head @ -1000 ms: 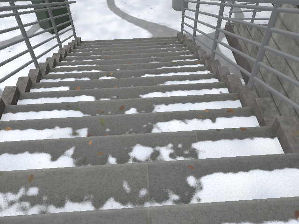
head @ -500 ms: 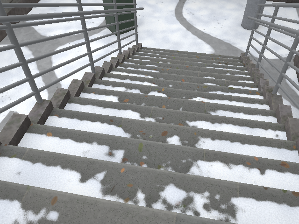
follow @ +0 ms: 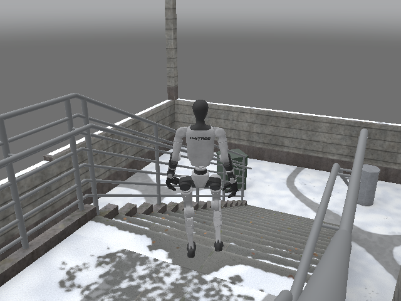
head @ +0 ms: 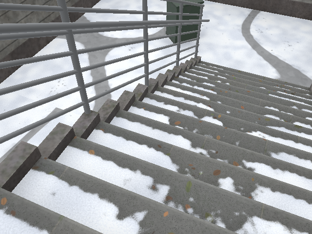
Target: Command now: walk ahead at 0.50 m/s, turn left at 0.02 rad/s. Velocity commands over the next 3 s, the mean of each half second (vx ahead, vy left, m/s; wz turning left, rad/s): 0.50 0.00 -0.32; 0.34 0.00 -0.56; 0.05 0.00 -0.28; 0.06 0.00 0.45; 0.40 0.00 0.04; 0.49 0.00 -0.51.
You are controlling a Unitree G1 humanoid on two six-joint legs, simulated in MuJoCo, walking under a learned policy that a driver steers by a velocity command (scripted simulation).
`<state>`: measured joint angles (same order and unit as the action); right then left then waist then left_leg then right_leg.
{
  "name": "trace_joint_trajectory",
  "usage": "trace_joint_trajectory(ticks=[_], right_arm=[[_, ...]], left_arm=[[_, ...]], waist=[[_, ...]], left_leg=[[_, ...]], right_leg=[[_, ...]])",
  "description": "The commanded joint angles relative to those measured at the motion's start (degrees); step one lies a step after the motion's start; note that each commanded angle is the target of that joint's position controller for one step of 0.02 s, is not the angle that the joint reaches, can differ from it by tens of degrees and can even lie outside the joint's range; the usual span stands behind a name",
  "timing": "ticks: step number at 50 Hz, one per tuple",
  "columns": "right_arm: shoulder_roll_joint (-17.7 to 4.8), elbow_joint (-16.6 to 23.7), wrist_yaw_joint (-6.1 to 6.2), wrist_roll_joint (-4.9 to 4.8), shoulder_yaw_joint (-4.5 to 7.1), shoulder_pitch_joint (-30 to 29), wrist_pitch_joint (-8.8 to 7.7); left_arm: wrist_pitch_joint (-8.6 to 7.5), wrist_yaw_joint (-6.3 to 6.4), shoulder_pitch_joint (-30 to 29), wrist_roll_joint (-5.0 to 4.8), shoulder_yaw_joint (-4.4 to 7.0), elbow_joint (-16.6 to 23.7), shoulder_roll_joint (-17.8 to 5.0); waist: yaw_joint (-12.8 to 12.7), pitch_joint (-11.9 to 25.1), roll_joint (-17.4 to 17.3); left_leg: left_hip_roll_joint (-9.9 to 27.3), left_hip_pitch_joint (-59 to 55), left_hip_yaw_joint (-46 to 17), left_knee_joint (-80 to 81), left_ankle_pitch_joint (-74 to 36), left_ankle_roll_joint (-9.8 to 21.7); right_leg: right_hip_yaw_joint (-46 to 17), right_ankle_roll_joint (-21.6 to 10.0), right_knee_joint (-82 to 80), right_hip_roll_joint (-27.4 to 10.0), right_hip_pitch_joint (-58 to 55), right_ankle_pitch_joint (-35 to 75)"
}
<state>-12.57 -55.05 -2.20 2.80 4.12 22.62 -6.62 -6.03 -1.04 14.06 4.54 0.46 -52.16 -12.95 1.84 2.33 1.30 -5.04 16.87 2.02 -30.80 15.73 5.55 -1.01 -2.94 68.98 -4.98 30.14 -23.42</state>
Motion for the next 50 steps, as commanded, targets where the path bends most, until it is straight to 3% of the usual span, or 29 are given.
trace_joint_trajectory(ticks=[1,2,3,6,9,15,18,20,21,22,23,24,26,27,28,31,32,34,35,37,38,41,42,43,44,45,46,47,50], right_arm=[[-9.7,2.3,0.78,-2.10,1.72,0.3,1.26],[-11.1,2.1,0.80,-2.48,1.97,0.5,1.01],[4.9,1.9,1.94,3.04,-3.32,-0.5,-1.63],[1.4,-0.4,2.46,3.84,-4.18,6.7,-0.78],[0.5,-3.2,1.18,3.29,-5.64,12.2,-0.43],[-2.0,-4.5,2.27,2.38,-6.64,15.3,0.17],[-5.2,-4.3,2.36,-0.28,-5.41,13.3,1.51],[-7.1,-6.0,-1.31,4.29,-4.91,14.6,2.77],[2.4,-5.6,-3.76,4.32,-7.31,22.0,2.58],[-1.3,2.2,-4.42,1.21,-6.46,8.1,1.00],[-3.6,8.4,-3.85,-1.25,-5.52,-5.7,-0.95],[-4.2,10.5,-2.45,-1.19,-5.24,-7.3,-0.90],[-2.3,6.8,0.49,2.85,-5.20,-3.0,0.35],[-0.6,5.6,0.51,3.83,-5.39,-2.7,1.17],[0.4,6.3,0.14,4.24,-5.49,-4.2,2.26],[1.5,7.6,-1.02,3.48,-6.85,1.0,2.51],[0.5,8.8,-1.16,3.53,-7.28,-5.0,2.19],[-3.2,13.8,-0.66,4.51,-6.69,-20.4,2.15],[-2.9,12.7,-0.79,3.66,-7.30,-22.1,2.14],[-1.6,14.7,-0.46,1.00,-7.08,-18.6,2.71],[-3.4,13.8,-0.49,1.20,-6.43,-13.6,2.95],[-11.6,9.9,0.34,-0.04,-1.69,0.5,2.52],[-15.8,9.1,0.73,0.31,0.58,10.1,2.12],[-18.1,9.5,-1.23,0.70,1.66,8.8,2.43],[-16.6,10.5,-2.36,3.40,1.12,7.9,2.84],[-16.4,10.1,-2.61,2.79,1.04,4.8,2.93],[-12.0,12.7,-2.51,1.41,-0.53,-3.7,2.26],[-9.3,13.9,-1.55,2.02,-1.12,-7.6,1.35],[-5.2,11.3,1.89,2.22,-1.24,-4.2,-0.74]], left_arm=[[3.96,-0.01,8.9,-4.06,2.60,1.0,-4.9],[5.34,0.20,6.5,-4.48,3.12,1.7,-5.2],[2.27,-1.94,3.2,4.08,-1.90,2.9,5.0],[1.02,-3.74,-1.3,1.56,-0.47,3.7,1.9],[1.91,-3.79,-4.8,1.34,0.24,6.3,-2.0],[2.06,-2.74,-12.0,1.23,-0.38,8.3,-0.9],[1.23,-2.22,-5.8,0.38,0.88,4.1,-3.6],[0.15,-1.20,24.2,-0.36,4.23,-4.8,-9.1],[1.14,-1.73,33.9,-0.05,5.80,-7.1,-15.8],[1.03,-2.25,40.5,0.19,6.69,-9.3,-15.3],[0.62,-1.31,33.8,0.45,7.12,-7.9,-14.6],[1.00,-1.32,23.4,0.46,4.99,-5.7,-9.2],[0.01,-1.74,4.7,1.60,-0.57,-0.1,2.8],[-0.37,-1.67,0.2,-0.30,-0.86,2.4,1.9],[-0.52,-1.82,3.2,-1.44,-0.45,1.1,-0.8],[-2.46,-2.00,3.9,0.88,0.96,2.8,-8.1],[-3.38,-0.37,9.7,0.95,0.32,1.0,-4.6],[-2.87,1.91,24.1,-0.96,-1.17,-3.4,-0.4],[-2.01,3.05,25.0,-2.24,-1.21,-2.3,0.9],[-0.17,0.92,19.4,0.63,-1.02,0.0,-5.1],[0.03,0.44,17.6,0.88,-1.02,1.9,-5.3],[1.40,-1.05,16.9,-1.86,-1.59,3.3,-6.5],[1.15,-3.25,18.4,-1.01,-1.77,3.7,-6.2],[1.01,-3.32,35.0,-1.65,-2.65,1.9,2.9],[1.62,-3.81,32.8,-3.74,-1.97,4.5,-2.5],[2.46,-2.85,22.9,-3.46,-1.26,8.8,-3.6],[2.91,-0.98,15.6,-2.12,-1.05,11.7,-3.0],[3.79,-0.02,16.5,-2.01,-2.75,10.8,1.1],[5.26,-1.20,20.5,-1.65,-3.11,9.8,2.8]], waist=[[-5.1,-3.4,-2.5],[-5.2,-4.6,-2.6],[-2.4,-3.2,-2.5],[1.5,-2.8,-4.4],[1.5,-6.6,-3.8],[4.0,-9.7,-2.7],[2.0,-10.5,1.5],[-9.4,-0.3,11.2],[-8.3,19.8,17.9],[-16.8,20.2,7.1],[-17.7,9.5,1.8],[-12.1,4.0,-6.7],[0.9,-9.5,-5.6],[1.0,-12.3,-0.2],[0.7,-9.7,2.9],[3.1,-3.6,-1.1],[-2.8,-3.1,-2.7],[-11.1,-4.6,-1.1],[-13.8,-4.4,-3.7],[-7.6,-5.0,2.2],[-5.5,-7.0,1.3],[2.5,-6.7,-2.4],[6.1,4.2,-7.1],[-3.0,28.4,-22.6],[-0.3,25.2,-12.8],[0.0,17.8,-9.0],[-2.9,10.5,-3.5],[-5.2,4.0,-0.7],[-6.8,-2.9,-3.4]], left_leg=[[18.6,5.2,-16.6,14.7,-24.4,11.1],[17.9,6.2,-14.0,15.0,-26.8,10.3],[15.7,3.2,-10.2,11.6,-12.1,7.8],[9.1,12.6,-1.8,4.7,-2.7,6.3],[15.1,8.1,-8.0,0.7,-1.3,8.4],[16.1,3.1,-8.1,-8.9,-4.0,6.2],[14.3,-3.6,-4.7,-21.7,-15.9,3.7],[9.9,12.0,1.6,-54.7,-17.4,-1.4],[3.4,28.3,2.3,-83.6,31.2,-8.1],[1.7,48.7,-4.1,-91.7,33.9,-12.3],[3.3,65.5,-4.2,-88.9,31.3,-12.6],[8.8,60.2,-8.4,-75.2,21.3,-8.5],[16.5,33.7,-11.9,-43.1,-2.1,-2.2],[15.4,21.4,-7.4,-30.3,-10.8,-1.9],[12.8,16.9,-3.8,-29.4,-12.8,-2.3],[8.9,-0.8,0.8,-31.3,-22.2,-3.5],[11.9,13.7,-8.2,-22.2,-38.1,-5.2],[11.8,42.0,-9.1,-11.9,-33.2,-7.4],[12.4,34.6,-8.6,7.9,-46.0,-7.2],[8.8,2.0,-1.9,2.7,-50.3,-6.0],[9.7,-3.3,-2.8,3.9,-49.1,-5.9],[10.9,-22.5,0.0,17.9,-44.4,-1.8],[18.7,-39.0,-4.9,9.2,-58.9,6.8],[34.0,-61.2,-11.1,-11.7,-93.7,20.6],[37.0,-54.0,-19.0,-9.2,-89.8,21.9],[37.1,-41.9,-19.2,-4.1,-67.4,18.3],[36.5,-24.1,-19.3,3.0,-37.7,16.1],[33.9,-7.7,-12.6,9.0,-31.0,14.9],[27.2,6.7,-3.9,14.2,-26.7,11.5]], right_leg=[[-0.9,0.8,-4.4,-0.6,0.0,11.0],[-2.0,1.0,-6.4,0.5,1.3,16.3],[-7.6,-1.1,-13.2,-5.4,9.4,31.5],[0.3,-1.6,-29.5,-0.2,-2.1,56.5],[-2.6,-1.1,-28.6,-0.6,2.8,48.1],[3.2,-0.2,-35.1,0.4,-3.9,40.5],[5.4,-0.5,-52.7,1.6,-12.2,30.8],[6.1,-7.9,-48.8,0.9,-47.6,58.2],[-10.6,-24.6,-28.5,-12.0,-76.0,93.2],[-24.8,-28.1,-30.4,-16.2,-85.7,84.1],[-27.9,-26.6,-34.1,-18.5,-80.1,64.3],[-25.5,-21.0,-40.2,-19.0,-61.4,40.1],[-14.9,-15.9,-49.4,-10.1,-12.4,24.2],[-10.6,-17.1,-52.4,-5.6,4.3,22.1],[-12.0,-18.1,-52.0,-3.4,6.9,16.3],[-10.5,-15.2,-40.4,1.3,19.0,22.6],[-14.3,-13.9,-34.8,1.5,4.5,14.2],[-24.5,-14.5,-23.2,-1.6,-22.2,7.2],[-18.9,-9.9,-19.8,3.2,-18.6,0.3],[-18.4,-9.3,-22.2,4.8,11.1,-3.4],[-20.6,-8.8,-19.7,4.8,15.0,-7.8],[-22.1,-2.9,-4.6,6.9,11.5,-1.5],[-16.9,2.8,13.1,9.4,14.0,6.4],[-6.5,5.8,47.1,13.5,24.4,-31.0],[-6.2,5.9,58.3,12.2,35.2,-29.6],[-5.4,5.9,59.4,9.8,39.9,-23.7],[-5.8,7.5,50.2,4.9,37.9,-15.1],[-6.3,7.1,46.1,1.9,28.4,-5.1],[-4.0,6.5,42.4,0.1,20.6,1.6]])
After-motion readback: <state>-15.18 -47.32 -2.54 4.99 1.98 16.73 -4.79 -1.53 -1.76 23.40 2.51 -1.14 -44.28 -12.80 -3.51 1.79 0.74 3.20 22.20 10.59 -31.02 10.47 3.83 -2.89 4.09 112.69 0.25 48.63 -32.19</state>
